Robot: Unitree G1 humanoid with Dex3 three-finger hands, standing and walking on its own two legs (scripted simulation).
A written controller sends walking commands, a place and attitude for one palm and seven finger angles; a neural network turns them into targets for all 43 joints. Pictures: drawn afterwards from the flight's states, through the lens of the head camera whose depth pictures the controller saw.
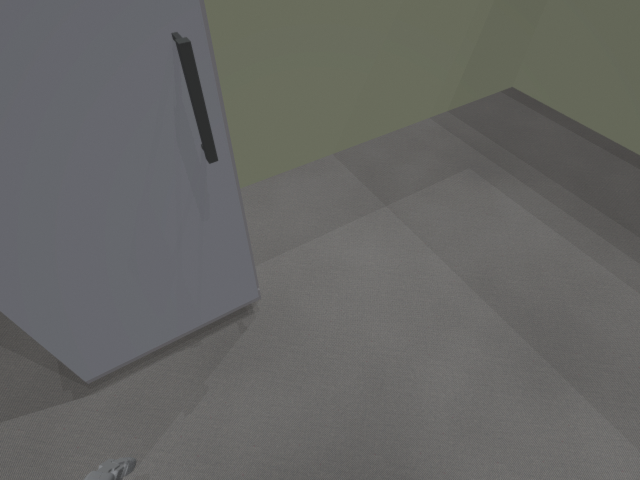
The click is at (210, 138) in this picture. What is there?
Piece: fridge door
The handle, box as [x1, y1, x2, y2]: [171, 32, 217, 163]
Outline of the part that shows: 171,33 173,39 176,42 202,142 201,146 205,153 206,159 210,163 217,160 190,41 186,37 182,38 177,32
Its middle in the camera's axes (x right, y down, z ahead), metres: -0.24 -0.26 +0.73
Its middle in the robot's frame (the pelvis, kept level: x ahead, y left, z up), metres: +0.72 +0.28 +0.09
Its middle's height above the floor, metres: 0.85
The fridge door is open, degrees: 0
